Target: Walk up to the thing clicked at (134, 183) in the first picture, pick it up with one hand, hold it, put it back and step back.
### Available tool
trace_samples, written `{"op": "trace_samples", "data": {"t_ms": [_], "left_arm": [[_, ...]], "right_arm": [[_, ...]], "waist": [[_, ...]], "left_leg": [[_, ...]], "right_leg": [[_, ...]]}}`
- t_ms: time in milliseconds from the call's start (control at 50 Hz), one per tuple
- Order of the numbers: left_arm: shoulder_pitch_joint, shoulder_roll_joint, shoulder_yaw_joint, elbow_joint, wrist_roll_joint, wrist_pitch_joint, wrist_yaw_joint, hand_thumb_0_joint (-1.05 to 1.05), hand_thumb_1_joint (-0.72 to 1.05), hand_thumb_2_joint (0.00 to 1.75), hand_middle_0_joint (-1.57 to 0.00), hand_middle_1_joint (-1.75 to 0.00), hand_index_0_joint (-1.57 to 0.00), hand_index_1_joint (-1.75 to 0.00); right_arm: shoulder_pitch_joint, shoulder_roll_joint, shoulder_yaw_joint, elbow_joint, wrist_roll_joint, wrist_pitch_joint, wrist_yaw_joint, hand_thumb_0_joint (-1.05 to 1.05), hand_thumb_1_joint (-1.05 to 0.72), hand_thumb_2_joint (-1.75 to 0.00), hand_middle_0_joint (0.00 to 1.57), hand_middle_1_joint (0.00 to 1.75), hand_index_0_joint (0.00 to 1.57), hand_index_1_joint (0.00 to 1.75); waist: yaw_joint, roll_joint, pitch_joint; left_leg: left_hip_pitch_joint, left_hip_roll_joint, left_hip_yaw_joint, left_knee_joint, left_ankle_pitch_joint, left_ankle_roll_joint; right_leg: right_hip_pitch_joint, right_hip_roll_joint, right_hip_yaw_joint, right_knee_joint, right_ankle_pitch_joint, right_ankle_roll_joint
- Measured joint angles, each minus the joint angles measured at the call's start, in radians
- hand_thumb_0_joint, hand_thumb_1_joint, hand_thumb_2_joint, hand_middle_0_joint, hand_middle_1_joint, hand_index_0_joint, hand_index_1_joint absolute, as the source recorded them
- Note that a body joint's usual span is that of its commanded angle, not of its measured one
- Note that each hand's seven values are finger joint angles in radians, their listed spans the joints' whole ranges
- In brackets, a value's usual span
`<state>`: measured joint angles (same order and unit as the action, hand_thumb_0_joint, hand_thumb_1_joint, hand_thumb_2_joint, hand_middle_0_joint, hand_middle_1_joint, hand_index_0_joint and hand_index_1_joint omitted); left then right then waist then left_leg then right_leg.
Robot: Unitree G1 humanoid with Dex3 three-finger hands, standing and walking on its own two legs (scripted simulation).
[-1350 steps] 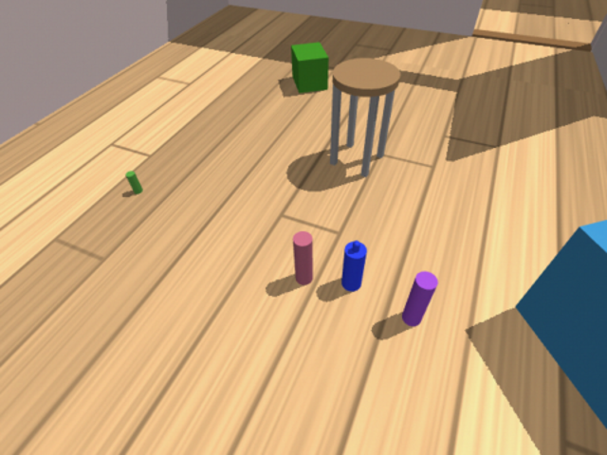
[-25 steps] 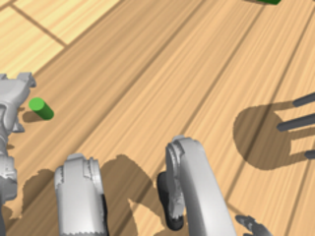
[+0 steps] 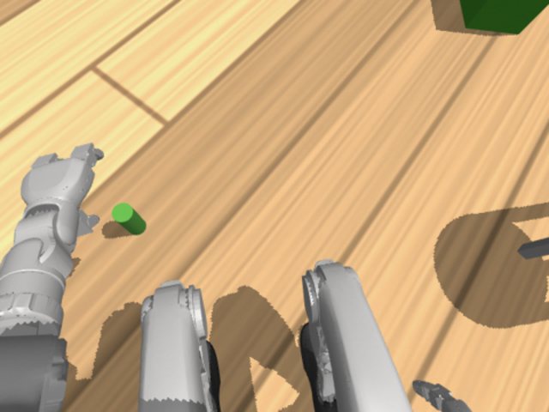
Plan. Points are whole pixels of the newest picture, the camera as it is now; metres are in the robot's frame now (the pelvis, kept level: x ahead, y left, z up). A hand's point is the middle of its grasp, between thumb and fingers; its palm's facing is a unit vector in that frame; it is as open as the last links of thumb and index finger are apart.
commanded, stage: home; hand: left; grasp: from above
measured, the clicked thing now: (130, 220) +0.49 +0.28 -0.36
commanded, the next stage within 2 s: none
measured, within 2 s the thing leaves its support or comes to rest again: neither
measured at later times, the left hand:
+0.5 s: hand (24, 321) +0.27 +0.22 +0.09, palm faces -0.12 -0.84 -0.53, open 7.4 cm
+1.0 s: hand out of the picture +0.23 +0.20 +0.25, palm faces +0.17 -0.96 -0.21, open 7.4 cm
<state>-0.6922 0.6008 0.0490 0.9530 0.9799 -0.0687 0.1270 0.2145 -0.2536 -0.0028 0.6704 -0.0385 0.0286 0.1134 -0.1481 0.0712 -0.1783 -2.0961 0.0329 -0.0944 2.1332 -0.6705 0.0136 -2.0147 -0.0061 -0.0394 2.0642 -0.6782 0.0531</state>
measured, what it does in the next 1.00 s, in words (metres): rises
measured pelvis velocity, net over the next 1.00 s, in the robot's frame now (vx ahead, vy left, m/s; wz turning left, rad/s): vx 0.08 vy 0.00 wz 0.12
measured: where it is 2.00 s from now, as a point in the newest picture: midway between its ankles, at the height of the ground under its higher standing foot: (266, 399)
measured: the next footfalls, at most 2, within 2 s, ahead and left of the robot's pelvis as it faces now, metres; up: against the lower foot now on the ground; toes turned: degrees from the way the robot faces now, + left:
none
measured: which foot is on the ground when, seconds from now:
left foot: down 0.00-1.00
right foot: down 0.00-1.00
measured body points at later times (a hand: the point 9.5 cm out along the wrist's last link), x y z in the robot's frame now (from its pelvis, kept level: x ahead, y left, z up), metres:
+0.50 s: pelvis +0.02 +0.00 +0.18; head +0.13 +0.03 +0.62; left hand +0.27 +0.27 +0.12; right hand +0.25 -0.22 +0.09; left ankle +0.08 +0.12 -0.38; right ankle +0.09 -0.14 -0.38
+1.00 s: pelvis +0.08 +0.00 +0.30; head +0.10 +0.01 +0.75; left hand +0.21 +0.25 +0.27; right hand +0.26 -0.23 +0.23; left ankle +0.08 +0.12 -0.38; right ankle +0.09 -0.14 -0.38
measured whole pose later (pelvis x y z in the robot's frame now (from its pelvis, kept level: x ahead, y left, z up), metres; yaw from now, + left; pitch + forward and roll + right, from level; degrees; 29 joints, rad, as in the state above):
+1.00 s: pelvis +0.08 +0.00 +0.30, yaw +7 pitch +11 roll -3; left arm 0.51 0.22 0.04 -0.16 -0.06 0.47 0.04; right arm 0.31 -0.22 0.04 0.51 0.02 -0.19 -0.19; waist -0.05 0.06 -0.19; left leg -0.73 0.04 -0.05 1.02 -0.49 -0.01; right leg -0.66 -0.02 -0.06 0.95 -0.48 0.03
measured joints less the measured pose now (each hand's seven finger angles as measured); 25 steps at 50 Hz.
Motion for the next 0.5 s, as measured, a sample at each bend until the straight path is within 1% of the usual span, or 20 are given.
{"op": "trace_samples", "data": {"t_ms": [60, 100, 160, 220, 280, 340, 420, 500], "left_arm": [[0.109, -0.041, -0.01, -0.139, -0.101, 0.025, -0.031, 0.0, 0.28, 0.89, -0.22, -0.49, -0.21, -0.49], [0.176, -0.065, -0.021, -0.218, -0.162, 0.05, -0.047, 0.0, 0.42, 0.89, -0.22, -0.44, -0.21, -0.44], [0.274, -0.097, -0.032, -0.318, -0.245, 0.09, -0.066, 0.0, 0.59, 0.89, -0.21, -0.39, -0.21, -0.39], [0.366, -0.126, -0.046, -0.404, -0.325, 0.133, -0.078, 0.01, 0.72, 0.89, -0.21, -0.35, -0.21, -0.35], [0.454, -0.154, -0.054, -0.484, -0.405, 0.174, -0.08, 0.01, 0.79, 0.9, -0.21, -0.33, -0.21, -0.32], [0.536, -0.183, -0.061, -0.554, -0.489, 0.212, -0.078, 0.01, 0.84, 0.9, -0.21, -0.32, -0.21, -0.31], [0.643, -0.221, -0.066, -0.639, -0.594, 0.26, -0.068, 0.01, 0.87, 0.9, -0.21, -0.31, -0.21, -0.3], [0.739, -0.259, -0.066, -0.714, -0.701, 0.31, -0.057, 0.01, 0.89, 0.9, -0.21, -0.3, -0.21, -0.3]], "right_arm": [[-0.019, -0.01, -0.017, -0.012, 0.017, 0.01, -0.016, 0.01, -0.9, -0.9, 0.2, 0.3, 0.2, 0.3], [-0.037, -0.015, -0.026, -0.02, 0.026, 0.012, -0.03, 0.01, -0.9, -0.9, 0.2, 0.3, 0.2, 0.3], [-0.067, -0.02, -0.034, -0.034, 0.038, 0.009, -0.051, 0.01, -0.9, -0.9, 0.2, 0.3, 0.2, 0.3], [-0.096, -0.021, -0.034, -0.051, 0.048, -0.002, -0.071, 0.01, -0.9, -0.9, 0.2, 0.3, 0.2, 0.3], [-0.124, -0.016, -0.027, -0.063, 0.056, -0.022, -0.094, 0.01, -0.9, -0.9, 0.2, 0.3, 0.2, 0.3], [-0.145, -0.004, -0.015, -0.073, 0.063, -0.049, -0.116, 0.01, -0.9, -0.9, 0.2, 0.3, 0.2, 0.3], [-0.154, 0.017, 0.004, -0.092, 0.071, -0.08, -0.143, 0.01, -0.9, -0.9, 0.2, 0.3, 0.2, 0.3], [-0.139, 0.039, 0.023, -0.108, 0.074, -0.106, -0.168, 0.01, -0.9, -0.9, 0.2, 0.3, 0.2, 0.3]], "waist": [[0.028, -0.009, -0.012], [0.044, -0.016, -0.016], [0.064, -0.028, -0.019], [0.081, -0.036, -0.022], [0.093, -0.04, -0.024], [0.099, -0.041, -0.022], [0.1, -0.039, -0.02], [0.096, -0.037, -0.01]], "left_leg": [[0.077, 0.001, 0.006, -0.067, 0.005, -0.001], [0.131, 0.0, 0.009, -0.114, 0.011, -0.002], [0.214, -0.001, 0.014, -0.185, 0.021, -0.004], [0.299, -0.003, 0.018, -0.257, 0.034, -0.007], [0.387, -0.005, 0.021, -0.329, 0.046, -0.009], [0.478, -0.005, 0.024, -0.402, 0.057, -0.011], [0.599, -0.005, 0.028, -0.498, 0.071, -0.014], [0.727, -0.003, 0.031, -0.598, 0.086, -0.017]], "right_leg": [[0.074, -0.002, 0.001, -0.066, 0.007, -0.002], [0.128, -0.005, 0.0, -0.112, 0.012, -0.005], [0.209, -0.009, -0.001, -0.181, 0.022, -0.008], [0.292, -0.013, -0.001, -0.249, 0.033, -0.011], [0.378, -0.017, -0.002, -0.318, 0.044, -0.013], [0.467, -0.019, -0.004, -0.389, 0.056, -0.016], [0.586, -0.02, -0.006, -0.483, 0.07, -0.019], [0.711, -0.019, -0.008, -0.582, 0.086, -0.022]]}}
